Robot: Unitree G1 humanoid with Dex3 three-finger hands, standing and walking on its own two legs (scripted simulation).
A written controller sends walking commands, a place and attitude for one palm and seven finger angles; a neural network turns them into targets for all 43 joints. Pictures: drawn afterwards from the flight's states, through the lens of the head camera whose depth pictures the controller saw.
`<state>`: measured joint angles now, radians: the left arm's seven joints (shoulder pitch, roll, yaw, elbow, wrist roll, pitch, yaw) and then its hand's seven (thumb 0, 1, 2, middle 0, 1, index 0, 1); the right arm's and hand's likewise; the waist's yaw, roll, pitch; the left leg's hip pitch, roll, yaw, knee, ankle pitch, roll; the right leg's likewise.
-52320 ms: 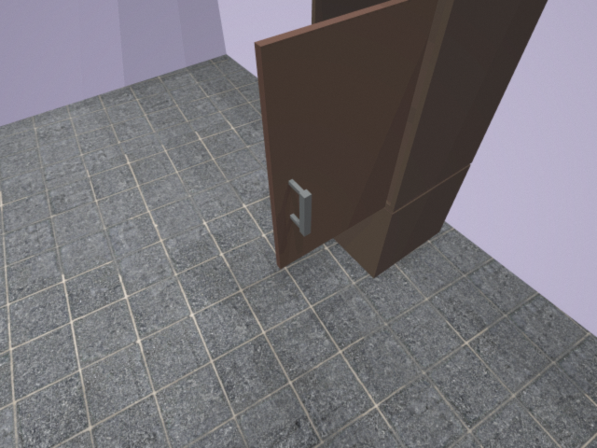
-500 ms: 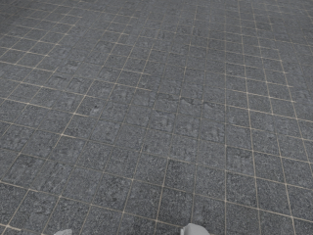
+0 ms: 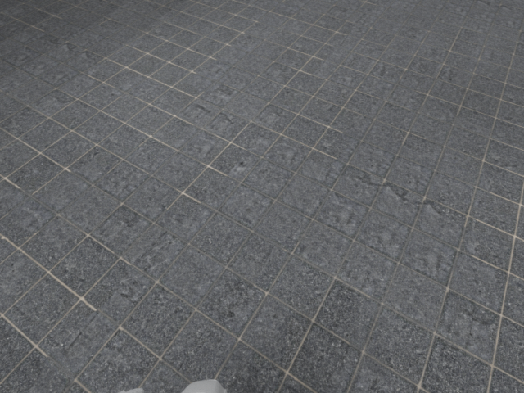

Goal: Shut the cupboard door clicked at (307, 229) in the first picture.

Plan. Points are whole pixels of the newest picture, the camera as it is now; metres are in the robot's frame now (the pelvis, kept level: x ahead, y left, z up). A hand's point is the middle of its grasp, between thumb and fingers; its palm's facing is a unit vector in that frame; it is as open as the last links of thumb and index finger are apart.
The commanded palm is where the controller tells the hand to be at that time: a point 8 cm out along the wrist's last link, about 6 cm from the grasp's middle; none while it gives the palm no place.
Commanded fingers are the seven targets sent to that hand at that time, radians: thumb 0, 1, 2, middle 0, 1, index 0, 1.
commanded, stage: walk to a spot facing it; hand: left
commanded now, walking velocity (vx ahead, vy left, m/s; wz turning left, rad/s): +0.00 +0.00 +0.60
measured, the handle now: out of the picture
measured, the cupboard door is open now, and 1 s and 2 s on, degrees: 41 41 41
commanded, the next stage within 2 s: turn to face it in 0.60 s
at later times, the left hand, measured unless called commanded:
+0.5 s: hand out of the picture +0.10 +0.22 -0.14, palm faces +0.29 -0.92 -0.28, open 7.4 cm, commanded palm none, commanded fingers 0.00 0.90 0.90 -0.20 -0.30 -0.20 -0.30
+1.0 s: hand out of the picture +0.07 +0.25 -0.18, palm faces +0.58 -0.77 -0.25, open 7.4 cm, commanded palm none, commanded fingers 0.00 0.90 0.90 -0.20 -0.30 -0.20 -0.30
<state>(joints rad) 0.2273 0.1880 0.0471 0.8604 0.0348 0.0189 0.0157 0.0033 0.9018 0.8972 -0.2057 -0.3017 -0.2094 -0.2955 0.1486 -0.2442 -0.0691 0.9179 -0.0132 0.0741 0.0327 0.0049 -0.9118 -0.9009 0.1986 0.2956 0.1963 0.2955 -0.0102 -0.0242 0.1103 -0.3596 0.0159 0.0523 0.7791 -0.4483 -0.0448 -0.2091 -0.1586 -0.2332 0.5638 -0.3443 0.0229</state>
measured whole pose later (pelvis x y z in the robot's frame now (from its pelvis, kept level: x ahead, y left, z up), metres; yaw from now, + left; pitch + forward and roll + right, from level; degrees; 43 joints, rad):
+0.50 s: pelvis +0.06 -0.01 -0.01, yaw +17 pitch +1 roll +0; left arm 0.20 0.22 0.05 0.84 0.03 -0.01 -0.01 0.00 0.91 0.90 -0.20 -0.30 -0.20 -0.29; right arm 0.26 -0.25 -0.06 0.97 -0.02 0.05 0.01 0.01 -0.91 -0.90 0.20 0.30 0.20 0.30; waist -0.02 0.05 0.04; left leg -0.38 -0.04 -0.11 0.90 -0.50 0.00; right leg -0.27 -0.05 -0.11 0.58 -0.32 -0.01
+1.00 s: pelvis +0.15 +0.05 -0.01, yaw +34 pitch +0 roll -1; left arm 0.23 0.24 0.08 0.89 0.02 0.06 0.02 0.01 0.91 0.90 -0.20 -0.30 -0.20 -0.29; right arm 0.08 -0.23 -0.03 0.86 -0.02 0.02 0.00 0.00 -0.91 -0.90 0.20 0.30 0.20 0.30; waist 0.01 -0.02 0.13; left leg -0.38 -0.02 0.04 0.61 -0.24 0.06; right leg -0.46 -0.12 -0.05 1.14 -0.51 0.08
